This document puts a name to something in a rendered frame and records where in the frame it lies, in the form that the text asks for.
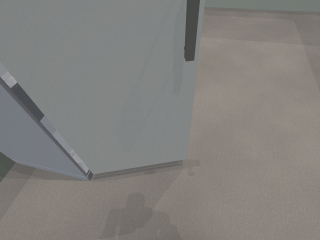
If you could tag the fridge door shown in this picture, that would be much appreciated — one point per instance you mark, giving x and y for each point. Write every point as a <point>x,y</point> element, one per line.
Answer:
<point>109,75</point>

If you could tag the handle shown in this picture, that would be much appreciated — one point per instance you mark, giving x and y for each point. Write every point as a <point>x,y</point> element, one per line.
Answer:
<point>191,26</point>

